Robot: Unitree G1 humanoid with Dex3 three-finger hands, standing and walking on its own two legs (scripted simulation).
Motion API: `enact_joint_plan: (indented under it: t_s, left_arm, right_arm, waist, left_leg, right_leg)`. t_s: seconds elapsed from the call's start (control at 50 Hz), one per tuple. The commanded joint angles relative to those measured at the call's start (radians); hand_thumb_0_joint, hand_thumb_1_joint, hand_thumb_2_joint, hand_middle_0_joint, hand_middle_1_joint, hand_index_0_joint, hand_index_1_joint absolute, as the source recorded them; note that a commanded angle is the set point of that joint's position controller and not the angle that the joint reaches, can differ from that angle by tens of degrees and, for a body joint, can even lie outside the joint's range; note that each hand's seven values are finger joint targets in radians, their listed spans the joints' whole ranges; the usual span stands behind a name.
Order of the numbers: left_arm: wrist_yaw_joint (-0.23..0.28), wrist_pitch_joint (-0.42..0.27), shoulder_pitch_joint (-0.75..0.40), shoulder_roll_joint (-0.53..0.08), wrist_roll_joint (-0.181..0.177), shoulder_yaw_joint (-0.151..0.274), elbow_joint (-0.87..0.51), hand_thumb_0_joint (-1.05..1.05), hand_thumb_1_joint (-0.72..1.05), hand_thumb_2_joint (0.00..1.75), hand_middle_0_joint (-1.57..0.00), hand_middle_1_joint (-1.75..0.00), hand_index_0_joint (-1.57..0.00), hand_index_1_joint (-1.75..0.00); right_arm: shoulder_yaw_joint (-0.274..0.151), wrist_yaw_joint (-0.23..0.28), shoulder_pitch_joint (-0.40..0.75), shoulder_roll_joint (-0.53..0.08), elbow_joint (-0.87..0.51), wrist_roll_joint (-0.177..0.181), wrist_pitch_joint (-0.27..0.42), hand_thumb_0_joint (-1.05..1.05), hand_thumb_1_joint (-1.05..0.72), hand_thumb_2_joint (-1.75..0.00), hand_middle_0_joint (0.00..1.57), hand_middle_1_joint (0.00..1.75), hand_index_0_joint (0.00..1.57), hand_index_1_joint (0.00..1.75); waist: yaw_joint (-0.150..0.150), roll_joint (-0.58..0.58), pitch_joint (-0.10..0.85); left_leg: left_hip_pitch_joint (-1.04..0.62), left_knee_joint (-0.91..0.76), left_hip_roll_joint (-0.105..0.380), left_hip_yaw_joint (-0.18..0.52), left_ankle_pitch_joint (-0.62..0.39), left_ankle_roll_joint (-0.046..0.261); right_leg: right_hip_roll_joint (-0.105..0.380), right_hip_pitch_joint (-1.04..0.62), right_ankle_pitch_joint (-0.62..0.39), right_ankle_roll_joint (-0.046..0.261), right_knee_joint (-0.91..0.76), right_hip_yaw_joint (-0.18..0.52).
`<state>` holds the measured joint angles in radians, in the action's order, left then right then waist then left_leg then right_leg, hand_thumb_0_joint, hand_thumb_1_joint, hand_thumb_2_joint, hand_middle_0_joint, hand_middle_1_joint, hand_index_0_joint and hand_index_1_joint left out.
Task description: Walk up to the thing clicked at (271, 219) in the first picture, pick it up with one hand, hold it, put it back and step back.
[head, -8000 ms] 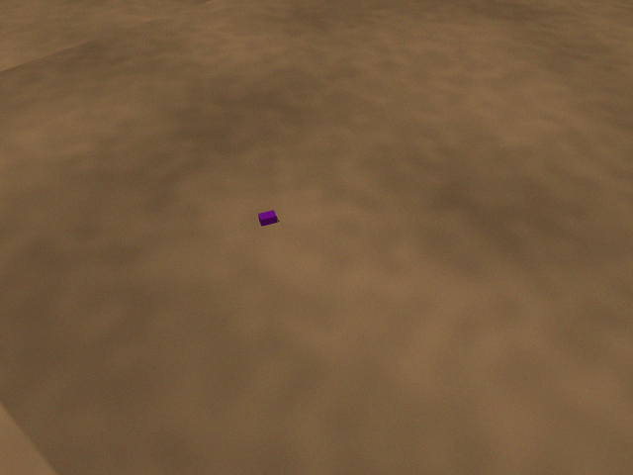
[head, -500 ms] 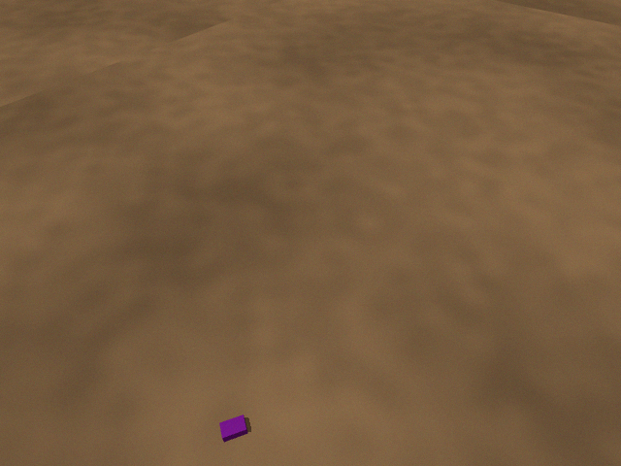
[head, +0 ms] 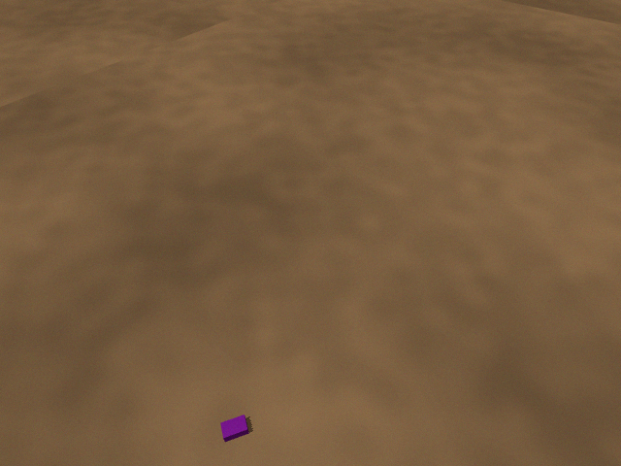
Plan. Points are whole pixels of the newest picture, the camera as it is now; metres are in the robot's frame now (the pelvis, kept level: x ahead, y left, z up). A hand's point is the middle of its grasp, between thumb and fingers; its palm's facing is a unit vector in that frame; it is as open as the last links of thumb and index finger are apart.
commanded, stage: stand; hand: left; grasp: from above
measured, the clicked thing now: (234, 428) +0.42 +0.23 -0.76
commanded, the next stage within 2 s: rise first in 0.20 s
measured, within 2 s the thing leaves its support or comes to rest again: neither
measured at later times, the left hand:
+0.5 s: hand out of the picture +0.14 +0.25 -0.16, palm faces +0.00 -0.94 -0.34, open 8.3 cm
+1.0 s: hand out of the picture +0.12 +0.26 -0.23, palm faces -0.14 -0.87 -0.47, open 12.3 cm
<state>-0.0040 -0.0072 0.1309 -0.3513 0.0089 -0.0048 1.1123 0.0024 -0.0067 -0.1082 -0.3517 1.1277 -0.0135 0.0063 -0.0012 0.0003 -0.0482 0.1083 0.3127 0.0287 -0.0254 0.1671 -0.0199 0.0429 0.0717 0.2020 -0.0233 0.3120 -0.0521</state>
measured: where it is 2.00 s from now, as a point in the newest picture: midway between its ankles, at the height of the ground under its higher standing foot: outside the picture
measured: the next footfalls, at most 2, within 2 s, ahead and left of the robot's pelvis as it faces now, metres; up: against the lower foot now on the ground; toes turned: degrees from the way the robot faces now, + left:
none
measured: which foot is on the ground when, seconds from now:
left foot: down 0.00-1.00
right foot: down 0.00-1.00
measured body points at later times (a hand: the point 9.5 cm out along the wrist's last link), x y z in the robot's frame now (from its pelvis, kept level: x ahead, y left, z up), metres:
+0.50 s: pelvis -0.01 +0.00 -0.01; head +0.04 +0.00 +0.43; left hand +0.14 +0.30 -0.14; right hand +0.09 -0.28 -0.14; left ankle +0.00 +0.13 -0.75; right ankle -0.02 -0.13 -0.75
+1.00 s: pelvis -0.02 +0.01 -0.08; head +0.07 +0.02 +0.36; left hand +0.13 +0.31 -0.20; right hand +0.13 -0.25 -0.18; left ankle +0.00 +0.13 -0.75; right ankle -0.02 -0.13 -0.75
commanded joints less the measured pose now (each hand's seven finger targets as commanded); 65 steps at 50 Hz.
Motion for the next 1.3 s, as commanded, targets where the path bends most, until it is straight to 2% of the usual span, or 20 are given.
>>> enact_joint_plan:
  t_s: [0.0,0.26,0.28,0.3,0.32,0.34,0.38,0.42,0.46,0.52,0.54,0.56,0.58,0.74,0.8,0.82,0.86,1.1,1.22,1.28]
  left_arm:
    - [0.013,-0.021,-0.034,-0.221,0.005,0.047,-0.055,0.0,0.9,0.9,-0.2,-0.3,-0.2,-0.3]
    - [0.014,-0.023,-0.03,-0.216,0.005,0.045,-0.057,0.0,0.9,0.9,-0.2,-0.3,-0.2,-0.3]
    - [0.014,-0.023,-0.034,-0.219,0.002,0.045,-0.054,0.0,0.82,0.95,-0.2,-0.38,-0.18,-0.38]
    - [0.028,-0.115,-0.385,-0.064,-0.049,0.058,-0.405,0.0,0.74,0.94,-0.28,-0.45,-0.23,-0.46]
    - [0.032,-0.104,-0.476,-0.092,-0.043,0.063,-0.329,0.0,0.66,0.95,-0.27,-0.49,-0.22,-0.54]
    - [0.036,-0.064,-0.288,-0.189,-0.02,0.121,-0.157,0.0,0.58,0.89,-0.27,-0.57,-0.25,-0.6]
    - [0.014,-0.04,-0.303,-0.238,0.021,0.16,-0.074,0.0,0.42,0.83,-0.29,-0.67,-0.28,-0.67]
    - [-0.001,-0.036,-0.234,-0.238,0.076,0.194,-0.042,0.0,0.26,0.78,-0.28,-0.79,-0.3,-0.76]
    - [-0.012,-0.017,-0.128,-0.201,0.111,0.207,-0.066,0.0,0.1,0.77,-0.28,-0.82,-0.3,-0.8]
    - [0.006,0.033,-0.101,-0.172,0.137,0.2,-0.144,0.0,-0.14,0.78,-0.28,-0.84,-0.29,-0.83]
    - [0.014,0.052,-0.126,-0.167,0.146,0.197,-0.182,0.0,-0.21,0.79,-0.29,-0.84,-0.29,-0.83]
    - [0.02,0.073,-0.112,-0.177,0.151,0.211,-0.184,0.0,-0.28,0.79,-0.31,-0.82,-0.31,-0.82]
    - [0.026,0.086,-0.139,-0.175,0.156,0.205,-0.203,0.0,-0.35,0.81,-0.3,-0.83,-0.29,-0.84]
    - [0.051,0.088,-0.109,-0.161,0.205,0.225,-0.417,0.0,-0.33,0.73,-0.4,-0.78,-0.39,-0.79]
    - [0.052,0.103,-0.026,-0.15,0.22,0.225,-0.447,0.0,-0.31,0.7,-0.44,-0.73,-0.42,-0.75]
    - [0.053,0.098,-0.068,-0.15,0.223,0.214,-0.547,0.0,-0.33,0.72,-0.46,-0.7,-0.43,-0.73]
    - [0.054,0.118,0.004,-0.138,0.238,0.213,-0.547,0.0,-0.29,0.68,-0.48,-0.7,-0.46,-0.72]
    - [0.072,0.182,0.132,-0.127,0.297,0.21,-0.739,0.0,-0.18,0.58,-0.53,-0.67,-0.52,-0.68]
    - [0.09,0.147,-0.04,-0.146,0.389,0.191,-0.65,0.0,-0.21,0.63,-0.47,-0.71,-0.47,-0.71]
    - [0.114,0.095,-0.136,-0.171,0.465,0.192,-0.595,0.0,-0.18,0.63,-0.46,-0.72,-0.46,-0.72]
  right_arm:
    - [-0.042,0.013,0.044,-0.217,-0.059,0.002,0.019,0.0,-0.9,-0.9,0.2,0.3,0.2,0.3]
    - [-0.04,0.014,0.037,-0.216,-0.056,0.002,0.02,0.0,-0.9,-0.9,0.2,0.3,0.2,0.3]
    - [-0.039,0.013,0.036,-0.21,-0.054,0.004,0.018,0.0,-0.91,-0.9,0.2,0.3,0.2,0.3]
    - [-0.005,0.035,0.009,-0.05,-0.334,0.073,0.066,0.0,-0.99,-0.93,0.2,0.3,0.2,0.3]
    - [-0.007,0.045,-0.04,-0.073,-0.279,0.072,0.062,0.0,-1.0,-0.93,0.2,0.3,0.2,0.3]
    - [-0.028,0.058,-0.085,-0.108,-0.28,0.078,0.051,0.0,-0.99,-0.92,0.2,0.3,0.2,0.3]
    - [-0.047,0.059,-0.102,-0.106,-0.323,0.068,0.048,0.0,-0.97,-0.92,0.2,0.3,0.2,0.3]
    - [-0.079,0.056,-0.143,-0.1,-0.354,0.04,0.056,0.0,-0.97,-0.91,0.2,0.3,0.2,0.3]
    - [-0.092,0.043,-0.157,-0.089,-0.406,0.03,0.061,0.0,-0.95,-0.91,0.2,0.3,0.2,0.3]
    - [-0.095,0.037,-0.141,-0.074,-0.474,0.038,0.062,0.0,-0.9,-0.9,0.2,0.3,0.2,0.3]
    - [-0.097,0.035,-0.14,-0.075,-0.494,0.041,0.064,0.0,-0.92,-0.9,0.2,0.3,0.2,0.3]
    - [-0.093,0.031,-0.127,-0.07,-0.509,0.041,0.063,0.0,-0.91,-0.9,0.2,0.3,0.2,0.3]
    - [-0.093,0.028,-0.118,-0.07,-0.527,0.041,0.066,0.0,-0.92,-0.9,0.2,0.3,0.2,0.3]
    - [-0.106,0.022,-0.145,-0.052,-0.59,0.026,0.124,0.0,-0.95,-0.91,0.2,0.3,0.2,0.3]
    - [-0.107,0.028,-0.149,-0.05,-0.601,0.023,0.137,0.0,-0.96,-0.91,0.2,0.3,0.2,0.3]
    - [-0.108,0.03,-0.132,-0.048,-0.621,0.023,0.144,0.0,-0.96,-0.91,0.2,0.3,0.2,0.3]
    - [-0.107,0.035,-0.134,-0.046,-0.624,0.023,0.154,0.0,-0.96,-0.91,0.2,0.3,0.2,0.3]
    - [-0.098,0.039,-0.103,-0.031,-0.676,0.017,0.2,0.0,-0.97,-0.91,0.2,0.3,0.2,0.3]
    - [-0.093,0.034,-0.069,-0.038,-0.66,0.014,0.227,0.0,-0.95,-0.91,0.2,0.3,0.2,0.3]
    - [-0.1,0.025,-0.061,-0.054,-0.635,0.012,0.246,0.0,-0.92,-0.9,0.2,0.3,0.2,0.3]
  waist:
    - [0.004,-0.008,0.072]
    - [0.003,0.004,0.082]
    - [0.0,-0.007,0.067]
    - [-0.115,0.047,-0.005]
    - [-0.093,0.003,0.029]
    - [-0.06,-0.021,0.028]
    - [-0.04,-0.061,0.073]
    - [-0.014,-0.044,0.21]
    - [0.024,0.032,0.265]
    - [0.022,0.037,0.272]
    - [0.005,0.029,0.277]
    - [0.015,0.021,0.249]
    - [0.003,0.015,0.227]
    - [-0.011,0.042,0.323]
    - [-0.019,0.058,0.331]
    - [-0.02,0.059,0.341]
    - [-0.019,0.062,0.355]
    - [-0.018,0.063,0.427]
    - [-0.053,0.05,0.389]
    - [-0.041,0.063,0.45]
  left_leg:
    - [-0.03,-0.03,0.113,0.086,-0.174,0.034]
    - [-0.033,-0.028,0.115,0.085,-0.185,0.035]
    - [-0.022,-0.037,0.113,0.088,-0.182,0.031]
    - [0.092,0.033,-0.034,-0.037,-0.029,0.028]
    - [0.084,0.045,-0.034,-0.029,0.005,0.031]
    - [0.103,0.055,-0.032,-0.029,0.007,0.031]
    - [0.159,0.122,-0.034,-0.021,0.002,0.036]
    - [0.177,0.193,-0.041,-0.02,-0.07,0.031]
    - [0.204,0.233,-0.048,-0.023,-0.114,0.019]
    - [0.229,0.244,-0.049,-0.021,-0.114,0.016]
    - [0.226,0.253,-0.043,-0.015,-0.128,0.017]
    - [0.262,0.262,-0.042,-0.01,-0.104,0.016]
    - [0.296,0.282,-0.039,-0.01,-0.061,0.017]
    - [0.423,0.472,-0.016,0.005,-0.002,0.016]
    - [0.461,0.513,-0.005,0.02,0.018,0.014]
    - [0.476,0.523,-0.003,0.029,0.041,0.015]
    - [0.494,0.557,-0.003,0.023,0.037,0.017]
    - [0.652,0.725,-0.003,0.032,0.053,0.022]
    - [0.836,0.857,-0.005,0.046,0.192,0.025]
    - [0.926,0.949,-0.009,0.046,0.217,0.022]
  right_leg:
    - [0.107,0.014,-0.163,0.031,-0.052,0.083]
    - [0.11,0.001,-0.186,0.032,-0.049,0.082]
    - [0.108,0.008,-0.173,0.032,-0.051,0.082]
    - [-0.029,0.243,-0.118,0.028,0.02,0.029]
    - [-0.029,0.205,-0.074,0.026,0.027,0.017]
    - [-0.035,0.202,-0.048,0.03,0.033,0.005]
    - [-0.038,0.236,-0.035,0.034,0.087,0.002]
    - [-0.029,0.22,-0.116,0.034,0.166,0.01]
    - [-0.032,0.225,-0.135,0.044,0.222,0.013]
    - [-0.038,0.243,-0.123,0.041,0.232,0.009]
    - [-0.042,0.256,-0.135,0.042,0.243,0.005]
    - [-0.044,0.278,-0.101,0.041,0.247,-0.001]
    - [-0.046,0.322,-0.058,0.04,0.26,0.001]
    - [-0.048,0.507,0.009,0.038,0.464,0.003]
    - [-0.05,0.571,0.036,0.038,0.517,0.0]
    - [-0.05,0.589,0.059,0.04,0.527,0.002]
    - [-0.049,0.61,0.053,0.039,0.553,0.006]
    - [-0.044,0.744,0.068,0.039,0.709,0.009]
    - [-0.045,0.958,0.185,0.04,0.843,0.012]
    - [-0.044,1.065,0.204,0.045,0.951,0.016]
